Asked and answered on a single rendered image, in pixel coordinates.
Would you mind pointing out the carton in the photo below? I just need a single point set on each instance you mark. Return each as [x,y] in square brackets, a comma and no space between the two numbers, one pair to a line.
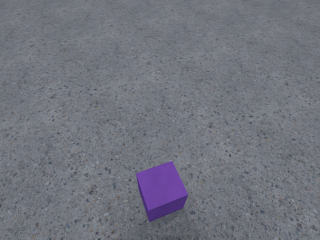
[162,190]

